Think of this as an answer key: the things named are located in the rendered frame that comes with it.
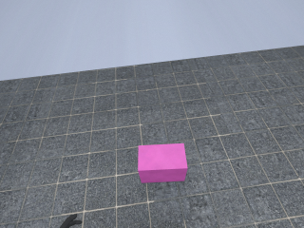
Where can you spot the carton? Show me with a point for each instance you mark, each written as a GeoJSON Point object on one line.
{"type": "Point", "coordinates": [162, 162]}

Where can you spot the robot left hand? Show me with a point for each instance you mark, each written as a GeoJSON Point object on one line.
{"type": "Point", "coordinates": [70, 221]}

